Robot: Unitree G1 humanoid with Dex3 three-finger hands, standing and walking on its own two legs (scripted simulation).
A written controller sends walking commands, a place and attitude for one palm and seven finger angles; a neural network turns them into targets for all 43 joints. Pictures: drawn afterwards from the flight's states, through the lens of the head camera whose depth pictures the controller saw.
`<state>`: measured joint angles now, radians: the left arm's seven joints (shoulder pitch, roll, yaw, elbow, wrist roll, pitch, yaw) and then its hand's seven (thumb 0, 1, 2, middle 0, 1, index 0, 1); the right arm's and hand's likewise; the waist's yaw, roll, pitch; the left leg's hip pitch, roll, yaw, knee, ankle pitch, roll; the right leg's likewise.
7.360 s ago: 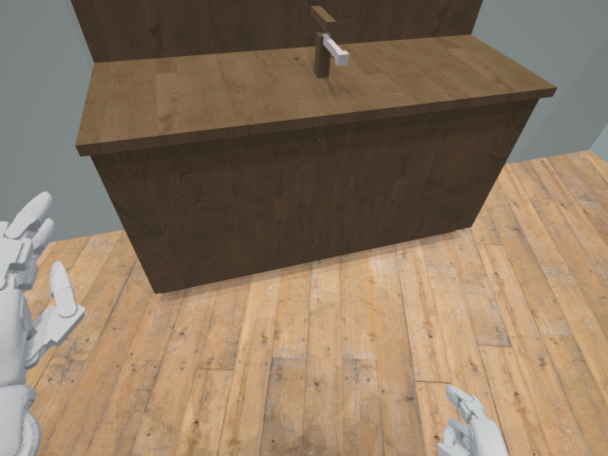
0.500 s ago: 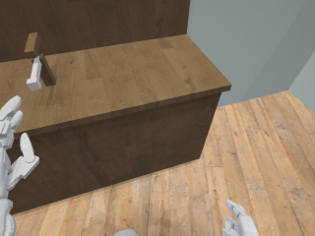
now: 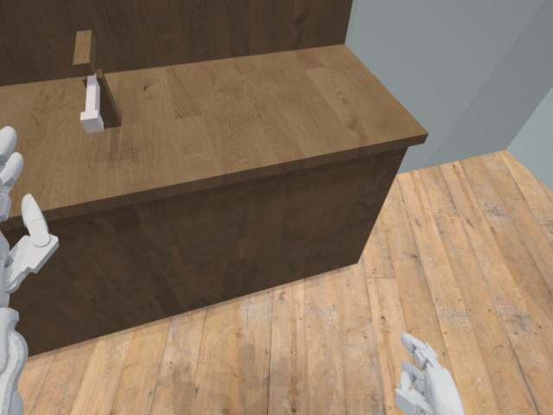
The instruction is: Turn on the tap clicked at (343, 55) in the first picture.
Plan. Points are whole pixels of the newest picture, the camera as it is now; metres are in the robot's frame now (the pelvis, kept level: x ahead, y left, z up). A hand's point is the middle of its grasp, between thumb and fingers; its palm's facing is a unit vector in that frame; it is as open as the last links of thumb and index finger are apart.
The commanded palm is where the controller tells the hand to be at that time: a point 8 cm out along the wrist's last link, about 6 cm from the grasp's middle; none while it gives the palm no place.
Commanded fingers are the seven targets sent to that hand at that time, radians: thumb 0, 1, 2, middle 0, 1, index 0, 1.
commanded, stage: come to a stop and stand still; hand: left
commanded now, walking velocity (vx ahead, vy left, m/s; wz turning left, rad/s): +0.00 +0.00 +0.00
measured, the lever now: (92, 121) +0.54 +0.38 +0.10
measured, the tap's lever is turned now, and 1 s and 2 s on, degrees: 0 0 0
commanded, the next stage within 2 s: look again from close up in 1.02 s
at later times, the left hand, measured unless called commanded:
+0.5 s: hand (53, 250) +0.24 +0.26 +0.17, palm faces +0.41 -0.85 -0.34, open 7.4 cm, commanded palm +0.17 +0.29 +0.18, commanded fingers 0.00 0.90 0.90 -0.20 -0.30 -0.20 -0.30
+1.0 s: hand (74, 263) +0.23 +0.24 +0.16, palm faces +0.41 -0.83 -0.37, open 7.4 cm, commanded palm +0.17 +0.27 +0.18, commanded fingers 0.00 0.90 0.90 -0.20 -0.30 -0.20 -0.30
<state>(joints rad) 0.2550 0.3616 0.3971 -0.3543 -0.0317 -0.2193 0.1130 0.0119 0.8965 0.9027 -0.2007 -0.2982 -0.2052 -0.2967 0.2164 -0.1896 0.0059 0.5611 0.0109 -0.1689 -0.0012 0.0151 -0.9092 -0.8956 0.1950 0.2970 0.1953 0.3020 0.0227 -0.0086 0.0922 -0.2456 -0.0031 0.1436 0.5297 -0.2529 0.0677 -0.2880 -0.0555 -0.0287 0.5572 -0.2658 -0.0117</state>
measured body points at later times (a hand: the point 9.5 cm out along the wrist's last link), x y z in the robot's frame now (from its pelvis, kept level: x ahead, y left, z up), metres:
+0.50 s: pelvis +0.02 +0.01 +0.01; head +0.04 +0.04 +0.46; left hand +0.21 +0.31 +0.18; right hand +0.22 -0.19 -0.05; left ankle +0.03 +0.07 -0.73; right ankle +0.04 -0.14 -0.73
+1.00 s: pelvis +0.02 -0.02 +0.01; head +0.04 +0.00 +0.46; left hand +0.20 +0.28 +0.18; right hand +0.20 -0.24 -0.06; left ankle +0.03 +0.07 -0.73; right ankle +0.04 -0.14 -0.73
